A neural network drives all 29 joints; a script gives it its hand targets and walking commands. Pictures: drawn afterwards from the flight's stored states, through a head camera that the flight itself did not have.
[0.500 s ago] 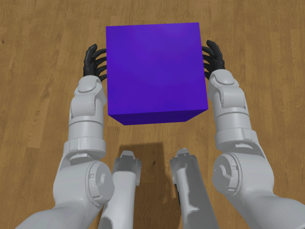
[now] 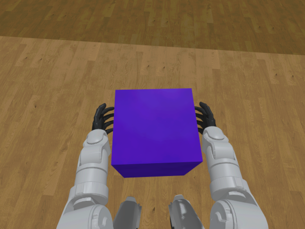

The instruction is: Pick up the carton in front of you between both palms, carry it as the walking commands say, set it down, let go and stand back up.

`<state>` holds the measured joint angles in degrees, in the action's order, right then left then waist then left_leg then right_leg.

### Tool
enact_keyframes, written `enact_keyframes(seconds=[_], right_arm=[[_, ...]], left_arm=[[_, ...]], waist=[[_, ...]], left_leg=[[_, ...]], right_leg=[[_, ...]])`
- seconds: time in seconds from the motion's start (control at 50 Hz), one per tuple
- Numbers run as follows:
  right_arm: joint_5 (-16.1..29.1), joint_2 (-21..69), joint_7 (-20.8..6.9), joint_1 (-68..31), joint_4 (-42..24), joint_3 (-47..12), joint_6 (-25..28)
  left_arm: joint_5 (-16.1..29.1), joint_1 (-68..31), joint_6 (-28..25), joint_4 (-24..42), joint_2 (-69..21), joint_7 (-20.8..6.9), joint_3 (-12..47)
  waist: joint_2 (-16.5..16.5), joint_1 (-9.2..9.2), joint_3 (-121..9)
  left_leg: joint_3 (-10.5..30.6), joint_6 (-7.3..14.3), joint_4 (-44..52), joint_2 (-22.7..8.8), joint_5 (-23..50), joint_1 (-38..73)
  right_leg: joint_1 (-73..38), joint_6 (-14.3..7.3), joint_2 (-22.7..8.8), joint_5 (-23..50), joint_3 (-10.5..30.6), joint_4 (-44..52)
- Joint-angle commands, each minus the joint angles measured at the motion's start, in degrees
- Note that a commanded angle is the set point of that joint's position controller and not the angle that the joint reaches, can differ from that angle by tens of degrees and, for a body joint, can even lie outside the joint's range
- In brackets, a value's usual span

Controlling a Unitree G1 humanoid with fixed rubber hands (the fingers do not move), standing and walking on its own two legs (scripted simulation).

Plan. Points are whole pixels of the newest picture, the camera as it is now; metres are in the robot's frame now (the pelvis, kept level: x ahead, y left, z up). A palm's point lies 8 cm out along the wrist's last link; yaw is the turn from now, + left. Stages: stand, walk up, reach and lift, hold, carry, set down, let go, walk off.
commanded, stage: reach and lift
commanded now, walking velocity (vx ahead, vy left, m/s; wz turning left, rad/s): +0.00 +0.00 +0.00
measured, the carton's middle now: (154, 138) +0.38 +0.00 -0.10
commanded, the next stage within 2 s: hold in 1.54 s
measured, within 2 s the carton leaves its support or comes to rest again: neither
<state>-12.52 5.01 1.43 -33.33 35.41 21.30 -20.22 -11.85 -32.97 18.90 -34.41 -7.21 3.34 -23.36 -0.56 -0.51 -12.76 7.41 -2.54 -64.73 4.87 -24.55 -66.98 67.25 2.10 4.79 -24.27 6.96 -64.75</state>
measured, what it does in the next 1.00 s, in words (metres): rises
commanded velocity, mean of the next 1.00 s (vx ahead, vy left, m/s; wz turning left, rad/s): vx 0.00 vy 0.00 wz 0.00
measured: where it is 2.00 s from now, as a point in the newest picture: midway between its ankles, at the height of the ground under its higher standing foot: outside the picture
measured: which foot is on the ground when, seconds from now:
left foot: down 0.00-1.00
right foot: down 0.00-1.00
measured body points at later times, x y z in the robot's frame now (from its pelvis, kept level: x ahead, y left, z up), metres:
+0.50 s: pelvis +0.04 +0.00 +0.10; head +0.02 +0.00 +0.55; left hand +0.35 +0.16 +0.11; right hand +0.35 -0.15 +0.10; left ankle +0.05 +0.14 -0.64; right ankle +0.05 -0.13 -0.64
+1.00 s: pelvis +0.03 +0.00 +0.10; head +0.01 +0.00 +0.55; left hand +0.34 +0.15 +0.12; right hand +0.34 -0.15 +0.12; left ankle +0.05 +0.13 -0.64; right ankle +0.05 -0.13 -0.64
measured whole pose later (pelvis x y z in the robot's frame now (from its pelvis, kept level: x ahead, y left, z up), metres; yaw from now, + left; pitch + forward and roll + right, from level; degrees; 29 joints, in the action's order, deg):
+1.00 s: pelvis +0.03 +0.00 +0.10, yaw +0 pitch -3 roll +0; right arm -16.8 9.4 -0.5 -17.7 20.9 16.5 -36.1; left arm -17.2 -18.4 35.0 -21.3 -9.6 -0.6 -17.5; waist 0.0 0.0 -0.4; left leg 8.2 -1.1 -25.3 2.3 -12.3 -9.8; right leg 10.0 1.0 2.2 -12.2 7.8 -25.4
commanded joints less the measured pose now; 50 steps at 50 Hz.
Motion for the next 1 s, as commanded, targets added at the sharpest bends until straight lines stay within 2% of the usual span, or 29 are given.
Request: enact_keyframes(seconds=[0.0, 0.2, 0.4, 0.48, 0.62, 0.74, 0.98], right_arm=[[8.42, 61.08, -13.66, -30.09, 0.18, -32.92, 1.33], [8.71, 60.8, -14.02, -18.8, -4.0, -36.3, -0.84], [10.96, 59.58, -14.35, -10.02, -12.27, -41.13, -7.9], [10.63, 58.32, -14.59, -8.07, -14.48, -40.11, -11.32], [8.59, 57.81, -15.98, -12.68, -11.77, -34.91, -13.48], [9.44, 59.49, -16.32, -17.69, -13.24, -36.58, -13.04], [9.41, 58.68, -15.78, -14.94, -15.11, -37.11, -14.24]], left_arm=[[7.47, -28.54, 0.34, -3.48, -61.0, -14.77, 34.1], [7.43, -16.86, 2.58, 0.56, -60.48, -15.35, 37.58], [9.51, -7.83, 9.66, 8.74, -59.25, -16.44, 42.21], [9.18, -5.66, 13.01, 10.0, -58.12, -16.9, 41.19], [7.21, -10.66, 15.15, 7.92, -57.34, -18.08, 36.1], [8.04, -15.6, 14.75, 9.42, -58.83, -18.55, 37.57], [7.87, -13.11, 15.71, 11.3, -57.18, -18.34, 38.21]], waist=[[1.03, 0.2, -33.36], [0.67, 0.53, -22.97], [0.41, 0.54, -11.89], [0.48, 0.9, -4.71], [0.07, 0.42, 2.96], [0.23, 0.44, -1.83], [0.68, 0.53, -2.62]], left_leg=[[-5.43, 1.17, 12.23, 3.32, 13.93, 23.64], [-3.42, 1.45, 25.43, 2.04, 21.78, 40.36], [-2.79, 1.26, 37.95, 0.93, 27.89, 55.57], [-2.9, 1.27, 41.63, 0.68, 24.45, 57.78], [-3.7, 1.92, 43.53, 0.14, 13.33, 56.29], [-3.86, 1.9, 42.55, 0.23, 14.48, 58.23], [-4.14, 1.6, 43.86, 0.75, 18.65, 60.87]], right_leg=[[-28.09, -1.19, 3.27, 15.06, -4.82, 12.07], [-43.12, -1.44, 2.07, 22.19, -3.16, 24.97], [-57.69, -0.87, 0.85, 27.51, -2.6, 37.72], [-59.24, -1.1, 0.9, 23.33, -2.78, 41.46], [-58.15, -1.87, 0.55, 12.63, -3.6, 43.28], [-59.79, -1.76, 0.46, 13.7, -3.55, 42.48], [-62.29, -1.18, 0.58, 18.1, -3.71, 43.75]])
